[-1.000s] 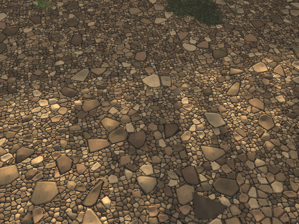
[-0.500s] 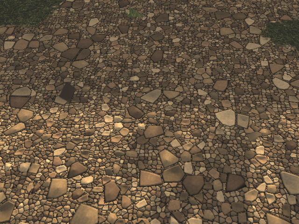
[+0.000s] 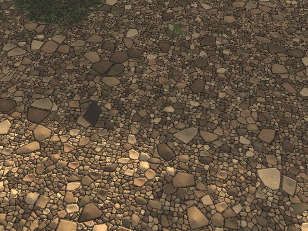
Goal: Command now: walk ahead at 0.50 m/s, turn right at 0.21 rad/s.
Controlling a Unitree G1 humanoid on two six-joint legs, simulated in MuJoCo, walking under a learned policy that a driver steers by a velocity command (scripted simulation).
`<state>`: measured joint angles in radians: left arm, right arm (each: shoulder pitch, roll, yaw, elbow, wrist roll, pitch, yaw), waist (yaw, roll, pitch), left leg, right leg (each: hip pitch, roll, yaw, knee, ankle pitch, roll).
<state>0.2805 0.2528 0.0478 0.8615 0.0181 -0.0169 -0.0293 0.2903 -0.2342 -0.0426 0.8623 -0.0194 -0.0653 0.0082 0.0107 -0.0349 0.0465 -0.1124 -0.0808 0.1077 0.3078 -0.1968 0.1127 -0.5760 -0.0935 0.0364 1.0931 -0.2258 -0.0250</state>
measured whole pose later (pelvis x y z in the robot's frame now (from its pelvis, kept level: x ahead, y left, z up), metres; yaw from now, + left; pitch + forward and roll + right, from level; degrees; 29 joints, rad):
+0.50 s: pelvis +0.27 -0.07 -0.01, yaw -17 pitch +0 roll +0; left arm 0.28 0.28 0.07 0.88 0.00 -0.03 -0.01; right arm 0.21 -0.24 -0.02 0.81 -0.04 -0.06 0.00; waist 0.00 0.01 0.05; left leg -0.49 0.08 -0.02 1.18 -0.32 -0.01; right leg -0.22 0.15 -0.02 0.41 -0.19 -0.15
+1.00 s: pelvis +0.52 -0.09 -0.01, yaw -31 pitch +1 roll -1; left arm 0.27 0.30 0.06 0.84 0.02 -0.01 0.00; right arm 0.17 -0.24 -0.01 0.77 -0.02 -0.07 0.00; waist 0.02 -0.04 0.08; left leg -0.34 -0.01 0.05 0.45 -0.12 0.05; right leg -0.39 0.10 0.09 1.14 -0.43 -0.02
